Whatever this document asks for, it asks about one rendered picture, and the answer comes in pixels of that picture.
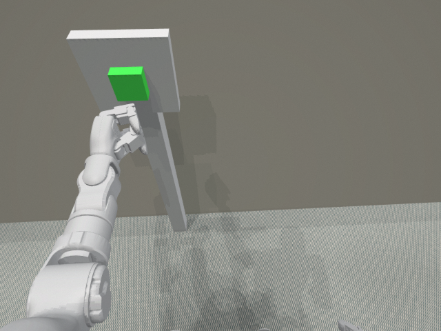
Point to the robot left hand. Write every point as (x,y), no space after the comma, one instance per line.
(106,137)

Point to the left robot upper arm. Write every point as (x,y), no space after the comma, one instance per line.
(67,297)

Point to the button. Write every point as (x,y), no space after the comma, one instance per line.
(129,83)

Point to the robot left forearm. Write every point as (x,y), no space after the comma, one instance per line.
(86,238)

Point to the panel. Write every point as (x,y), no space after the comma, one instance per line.
(96,51)

